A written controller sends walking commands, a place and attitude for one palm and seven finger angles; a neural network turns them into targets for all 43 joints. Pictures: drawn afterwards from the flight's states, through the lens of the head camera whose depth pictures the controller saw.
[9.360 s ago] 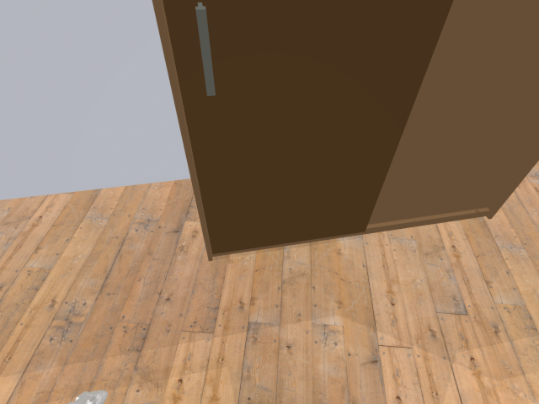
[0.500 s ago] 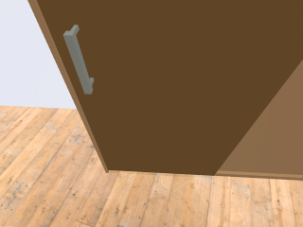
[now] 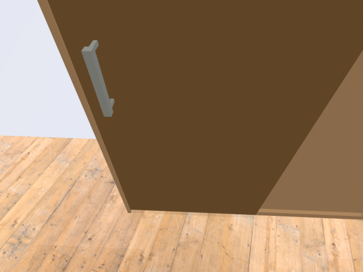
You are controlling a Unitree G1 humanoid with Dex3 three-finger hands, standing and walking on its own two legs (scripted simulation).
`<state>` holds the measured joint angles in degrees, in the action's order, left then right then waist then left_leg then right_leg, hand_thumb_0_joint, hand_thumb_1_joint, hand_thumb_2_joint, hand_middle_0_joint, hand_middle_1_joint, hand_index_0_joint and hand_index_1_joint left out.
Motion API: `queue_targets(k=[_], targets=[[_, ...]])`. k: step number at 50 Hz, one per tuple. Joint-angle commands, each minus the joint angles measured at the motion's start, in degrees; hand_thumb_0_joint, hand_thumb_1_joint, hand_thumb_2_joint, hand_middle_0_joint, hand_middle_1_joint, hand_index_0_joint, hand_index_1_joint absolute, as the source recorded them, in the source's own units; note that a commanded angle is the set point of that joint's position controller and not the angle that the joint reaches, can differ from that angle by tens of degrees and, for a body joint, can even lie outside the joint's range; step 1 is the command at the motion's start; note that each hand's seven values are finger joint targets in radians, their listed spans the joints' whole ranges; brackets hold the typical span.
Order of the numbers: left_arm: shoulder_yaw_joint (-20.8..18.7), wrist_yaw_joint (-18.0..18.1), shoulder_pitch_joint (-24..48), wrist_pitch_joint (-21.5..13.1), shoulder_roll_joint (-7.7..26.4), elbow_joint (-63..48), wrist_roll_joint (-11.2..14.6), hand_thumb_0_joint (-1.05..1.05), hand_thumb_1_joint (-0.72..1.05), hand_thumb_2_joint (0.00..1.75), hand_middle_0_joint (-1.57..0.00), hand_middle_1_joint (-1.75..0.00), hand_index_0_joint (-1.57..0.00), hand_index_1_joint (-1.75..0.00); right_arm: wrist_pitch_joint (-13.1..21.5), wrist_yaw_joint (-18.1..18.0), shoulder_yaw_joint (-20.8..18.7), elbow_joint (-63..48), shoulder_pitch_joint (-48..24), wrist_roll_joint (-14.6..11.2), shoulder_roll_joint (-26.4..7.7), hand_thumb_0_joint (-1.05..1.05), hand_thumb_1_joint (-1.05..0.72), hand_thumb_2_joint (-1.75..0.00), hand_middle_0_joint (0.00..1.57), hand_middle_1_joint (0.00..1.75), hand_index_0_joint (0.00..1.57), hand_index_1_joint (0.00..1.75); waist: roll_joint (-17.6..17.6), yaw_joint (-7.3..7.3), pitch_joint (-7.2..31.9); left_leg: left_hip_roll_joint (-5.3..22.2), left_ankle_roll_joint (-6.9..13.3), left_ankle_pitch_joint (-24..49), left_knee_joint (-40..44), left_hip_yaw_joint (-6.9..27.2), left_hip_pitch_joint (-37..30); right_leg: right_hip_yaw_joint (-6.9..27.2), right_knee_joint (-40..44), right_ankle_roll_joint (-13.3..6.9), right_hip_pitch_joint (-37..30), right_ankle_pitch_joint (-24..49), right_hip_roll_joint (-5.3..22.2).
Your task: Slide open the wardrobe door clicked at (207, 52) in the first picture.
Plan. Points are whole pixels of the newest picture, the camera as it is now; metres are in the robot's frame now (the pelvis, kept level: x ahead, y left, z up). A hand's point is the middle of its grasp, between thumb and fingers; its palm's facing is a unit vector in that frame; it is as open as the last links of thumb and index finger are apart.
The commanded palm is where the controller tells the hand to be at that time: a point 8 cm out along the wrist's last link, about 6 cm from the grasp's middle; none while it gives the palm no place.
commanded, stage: come to a stop and stand still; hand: left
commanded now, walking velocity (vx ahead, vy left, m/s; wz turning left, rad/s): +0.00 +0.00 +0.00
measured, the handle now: (101, 81) +0.52 +0.25 +0.15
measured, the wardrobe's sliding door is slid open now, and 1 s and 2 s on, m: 0.00 0.00 0.00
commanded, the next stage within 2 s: look again from close up in 0.12 s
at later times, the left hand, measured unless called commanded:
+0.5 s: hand out of the picture +0.08 +0.28 -0.16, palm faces +0.03 -0.96 -0.29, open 7.4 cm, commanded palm none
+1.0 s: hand out of the picture +0.01 +0.31 -0.17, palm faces -0.02 -0.96 -0.28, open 7.4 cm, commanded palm none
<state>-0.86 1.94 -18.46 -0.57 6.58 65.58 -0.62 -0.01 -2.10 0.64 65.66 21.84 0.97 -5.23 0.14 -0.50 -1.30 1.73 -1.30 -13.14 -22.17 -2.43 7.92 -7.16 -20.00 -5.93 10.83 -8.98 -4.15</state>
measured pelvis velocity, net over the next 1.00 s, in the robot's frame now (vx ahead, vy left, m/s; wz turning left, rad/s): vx -0.01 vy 0.09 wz -0.01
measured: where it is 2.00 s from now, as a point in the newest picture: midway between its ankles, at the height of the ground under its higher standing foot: outside the picture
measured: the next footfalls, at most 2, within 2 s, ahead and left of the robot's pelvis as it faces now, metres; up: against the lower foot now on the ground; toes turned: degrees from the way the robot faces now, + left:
none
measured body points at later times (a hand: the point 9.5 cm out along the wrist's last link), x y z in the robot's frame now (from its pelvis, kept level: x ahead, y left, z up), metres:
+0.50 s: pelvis -0.01 +0.06 +0.00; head -0.03 +0.06 +0.45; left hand +0.07 +0.33 -0.14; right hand +0.03 -0.21 -0.14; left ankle -0.01 +0.14 -0.74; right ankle +0.03 -0.04 -0.74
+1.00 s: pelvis -0.01 +0.09 +0.00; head -0.01 +0.10 +0.45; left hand +0.01 +0.36 -0.15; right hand +0.05 -0.19 -0.14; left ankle -0.01 +0.14 -0.74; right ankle +0.03 -0.04 -0.74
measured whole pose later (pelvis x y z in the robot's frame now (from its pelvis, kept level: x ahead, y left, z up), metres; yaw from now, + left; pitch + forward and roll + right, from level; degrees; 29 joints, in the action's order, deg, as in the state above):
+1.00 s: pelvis -0.01 +0.09 +0.00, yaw -1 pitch -3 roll +0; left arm 0.7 1.4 -14.6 0.8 15.3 61.5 -1.3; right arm 0.2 -0.2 0.1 60.4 10.3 0.6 -16.5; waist 0.8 -1.0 -2.9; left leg -4.9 5.5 -12.2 -21.4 -4.3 6.7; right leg -3.9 -23.5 0.6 11.6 -8.9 2.6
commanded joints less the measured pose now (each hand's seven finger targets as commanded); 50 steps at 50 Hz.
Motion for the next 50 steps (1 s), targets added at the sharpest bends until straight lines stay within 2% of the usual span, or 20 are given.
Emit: queue_targets(k=[1, 2, 3, 4, 5, 6, 7, 8, 10, 12, 13, 15, 19, 22, 24, 36, 39, 45, 47, 50], targets=[[-1.0, 0.2, -3.8, -1.2, 5.5, -1.5, 0.1, 0.00, 0.90, 0.90, -0.20, -0.30, -0.20, -0.30, 0.7, -0.4, -0.4, -0.4, 5.8, 0.1, -3.6, 0.00, -0.90, -0.90, 0.20, 0.30, 0.20, 0.30, 0.7, 0.22, -4.7, 2.6, 2.0, -2.0, 3.4, 2.3, 6.4, 12.7, 8.4, 4.9, 0.0, -11.7, 11.3], [-0.9, 0.8, -2.8, -2.2, 16.0, -7.3, -1.2, 0.00, 0.90, 0.90, -0.20, -0.30, -0.20, -0.30, 0.5, 0.3, -2.5, -7.6, 1.1, 0.5, -12.7, 0.00, -0.90, -0.90, 0.20, 0.30, 0.20, 0.30, -1.0, 3.32, -10.7, -0.3, 1.8, 3.5, -3.6, 5.1, 7.1, 15.6, 4.7, 6.3, 1.3, 3.9, 10.5], [-2.1, 0.7, -2.2, -2.7, 12.0, -6.8, -0.4, 0.00, 0.90, 0.90, -0.20, -0.30, -0.20, -0.30, 1.9, -0.4, -2.9, -8.2, 3.8, 0.4, -10.4, 0.00, -0.90, -0.90, 0.20, 0.30, 0.20, 0.30, -3.2, 2.42, 2.7, 2.0, 1.9, -1.0, -5.1, 3.5, 6.5, 16.4, 1.1, 3.8, -4.4, 3.7, 15.9], [-2.0, 0.8, -1.9, -2.8, 11.0, -6.5, -0.4, 0.00, 0.90, 0.90, -0.20, -0.30, -0.20, -0.30, 2.0, -0.6, -3.0, -7.1, 4.0, 0.4, -9.1, 0.00, -0.90, -0.90, 0.20, 0.30, 0.20, 0.30, -5.0, 2.18, 7.3, 1.5, 2.2, -0.9, -5.7, 3.5, 5.2, 17.2, 1.3, 1.6, -6.4, 3.6, 16.1], [-1.6, 0.7, -1.8, -2.5, 11.0, -7.4, -0.3, 0.00, 0.90, 0.90, -0.20, -0.30, -0.20, -0.30, 1.5, -0.6, -2.8, -6.9, 4.4, 0.3, -8.6, 0.00, -0.90, -0.90, 0.20, 0.30, 0.20, 0.30, -2.4, 1.94, 7.3, 1.0, 2.3, -2.9, -7.3, 3.1, 5.6, 17.3, 3.6, 0.9, -5.9, -3.3, 16.5], [-2.0, 0.6, -1.6, -2.2, 11.0, -8.0, -0.6, 0.00, 0.90, 0.90, -0.20, -0.30, -0.20, -0.30, 1.0, -0.5, -3.1, -7.3, 4.7, 0.2, -8.6, 0.00, -0.90, -0.90, 0.20, 0.30, 0.20, 0.30, 0.8, 1.88, 5.7, 0.4, 2.3, -4.6, -9.5, 2.6, 6.8, 18.7, 6.1, 0.8, -3.4, -9.7, 16.8], [-1.9, 0.7, -1.1, -2.1, 10.7, -8.1, -0.7, 0.00, 0.90, 0.90, -0.20, -0.30, -0.20, -0.30, 0.7, -0.1, -3.0, -7.9, 4.2, 0.4, -8.5, 0.00, -0.90, -0.90, 0.20, 0.30, 0.20, 0.30, 5.2, 1.50, 3.0, 0.2, 2.7, -6.0, -11.3, 2.1, 8.7, 19.2, 7.4, 1.2, -2.4, -10.9, 16.9], [-2.3, 0.7, -0.6, -2.1, 11.4, -8.2, -0.8, 0.00, 0.90, 0.90, -0.20, -0.30, -0.20, -0.30, 0.6, 0.0, -3.5, -8.3, 3.4, 0.3, -9.8, 0.00, -0.90, -0.90, 0.20, 0.30, 0.20, 0.30, 7.9, 1.46, -0.4, 0.8, 3.0, -6.8, -13.2, 2.6, 9.7, 19.3, 8.4, 0.6, 0.8, -13.4, 17.4], [-2.9, 0.7, 1.2, -2.0, 12.5, -9.4, -0.9, 0.00, 0.90, 0.90, -0.20, -0.30, -0.20, -0.30, 0.4, 0.0, -4.2, -8.9, 2.6, 0.2, -11.7, 0.00, -0.90, -0.90, 0.20, 0.30, 0.20, 0.30, 6.8, 1.99, -4.8, 1.9, 3.5, -6.9, -14.5, 3.3, 10.4, 19.9, 9.6, -1.8, 6.4, -17.3, 18.2], [-3.0, 0.7, 2.3, -1.8, 13.4, -10.3, -1.0, 0.00, 0.90, 0.90, -0.20, -0.30, -0.20, -0.30, 0.5, 0.3, -3.9, -8.6, 3.1, 0.2, -11.3, 0.00, -0.90, -0.90, 0.20, 0.30, 0.20, 0.30, 2.9, 2.37, -4.8, 1.9, 3.6, -4.9, -11.0, 2.5, 8.3, 18.0, 8.6, -2.6, 7.5, -16.3, 17.5], [-3.2, 0.7, 2.9, -1.7, 13.9, -10.7, -0.9, 0.00, 0.90, 0.90, -0.20, -0.30, -0.20, -0.30, 0.7, 0.3, -3.8, -8.4, 3.6, 0.3, -11.5, 0.00, -0.90, -0.90, 0.20, 0.30, 0.20, 0.30, 1.6, 2.82, -5.0, 2.0, 3.6, -2.9, -8.7, 2.6, 6.2, 16.9, 7.9, -2.2, 9.5, -17.1, 16.9], [-3.4, 0.6, 3.9, -1.5, 14.7, -11.3, -0.7, 0.00, 0.90, 0.90, -0.20, -0.30, -0.20, -0.30, 1.1, 0.4, -3.6, -8.4, 3.6, 0.3, -12.2, 0.00, -0.90, -0.90, 0.20, 0.30, 0.20, 0.30, -0.4, 2.59, -5.9, 2.1, 3.8, -1.4, -4.4, 4.4, 5.9, 14.9, 5.7, -0.7, 9.4, -15.0, 14.1], [-2.6, 0.2, 3.4, -1.3, 14.6, -11.2, -0.3, 0.00, 0.90, 0.90, -0.20, -0.30, -0.20, -0.30, 2.5, 0.3, -3.1, -9.9, -2.1, 0.4, -15.2, 0.00, -0.90, -0.90, 0.20, 0.30, 0.20, 0.30, -7.7, -0.14, -4.0, 5.3, 4.6, 1.3, 3.8, 9.3, 10.7, 10.0, -2.0, 1.5, 0.0, -1.8, 10.0], [-2.1, -0.1, 3.9, -1.4, 15.3, -11.1, -0.4, 0.00, 0.90, 0.90, -0.20, -0.30, -0.20, -0.30, 2.8, 0.3, -2.9, -10.9, -5.0, 0.2, -17.2, 0.00, -0.90, -0.90, 0.20, 0.30, 0.20, 0.30, -4.6, -0.58, -1.1, 5.8, 4.5, 7.0, 3.9, 9.1, 9.6, 9.0, -3.1, 2.1, -3.7, 3.9, 10.2], [-2.0, -0.2, 4.8, -1.3, 15.9, -11.3, -0.2, 0.00, 0.90, 0.90, -0.20, -0.30, -0.20, -0.30, 2.7, 0.4, -3.0, -11.0, -6.0, 0.2, -18.5, 0.00, -0.90, -0.90, 0.20, 0.30, 0.20, 0.30, -1.2, -0.21, 0.3, 6.0, 4.4, 8.0, 3.8, 8.8, 7.8, 8.8, -3.2, 2.4, -3.9, 4.2, 10.5], [-1.0, -0.3, 6.2, -0.3, 17.3, -10.4, -0.6, 0.00, 0.90, 0.90, -0.20, -0.30, -0.20, -0.30, 1.8, 1.0, -3.0, -10.4, -11.4, 0.1, -21.7, 0.00, -0.90, -0.90, 0.20, 0.30, 0.20, 0.30, -1.2, 0.20, -1.5, 6.5, 3.5, -2.5, 9.3, 10.5, 7.0, 8.5, -2.5, 4.0, -1.8, -0.2, 10.5], [-0.8, -0.2, 5.7, -0.3, 17.4, -9.7, -0.6, 0.00, 0.90, 0.90, -0.20, -0.30, -0.20, -0.30, 1.8, 1.0, -3.0, -10.0, -11.7, 0.0, -21.6, 0.00, -0.90, -0.90, 0.20, 0.30, 0.20, 0.30, -0.4, 0.33, -0.1, 6.4, 3.1, 1.2, 8.6, 10.1, 4.9, 8.3, -2.7, 4.0, -1.9, 1.3, 10.7], [-0.4, -0.1, 4.8, -0.2, 17.5, -8.3, -0.6, 0.00, 0.90, 0.90, -0.20, -0.30, -0.20, -0.30, 1.5, 1.1, -2.8, -8.8, -12.7, -0.2, -21.6, 0.00, -0.90, -0.90, 0.20, 0.30, 0.20, 0.30, -1.2, 0.34, -0.9, 6.1, 2.9, 0.1, 9.0, 9.7, 4.7, 8.8, -1.8, 4.3, -1.9, 0.8, 11.1], [-0.3, 0.0, 4.7, -0.3, 17.5, -7.9, -0.6, 0.00, 0.90, 0.90, -0.20, -0.30, -0.20, -0.30, 1.5, 1.1, -2.7, -8.4, -12.4, -0.3, -21.3, 0.00, -0.90, -0.90, 0.20, 0.30, 0.20, 0.30, -0.8, 0.39, 0.0, 6.0, 2.8, 3.2, 8.5, 9.6, 3.7, 8.7, -2.0, 4.2, -2.5, 2.4, 11.2], [-0.1, 0.0, 4.5, -0.4, 17.4, -7.2, -0.6, 0.00, 0.90, 0.90, -0.20, -0.30, -0.20, -0.30, 1.5, 1.1, -2.6, -7.7, -12.9, -0.4, -21.3, 0.00, -0.90, -0.90, 0.20, 0.30, 0.20, 0.30, -0.9, 0.43, -0.4, 5.9, 2.8, 2.7, 8.5, 9.1, 3.4, 9.1, -1.3, 4.3, -2.4, 1.9, 11.5]])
